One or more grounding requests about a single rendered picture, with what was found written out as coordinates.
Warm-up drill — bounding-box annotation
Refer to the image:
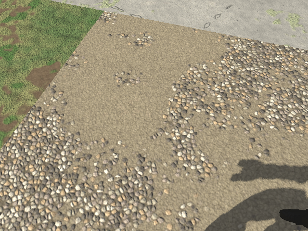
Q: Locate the robot right hand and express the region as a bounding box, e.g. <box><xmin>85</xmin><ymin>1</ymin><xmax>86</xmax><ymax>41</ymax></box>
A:
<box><xmin>279</xmin><ymin>209</ymin><xmax>308</xmax><ymax>228</ymax></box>

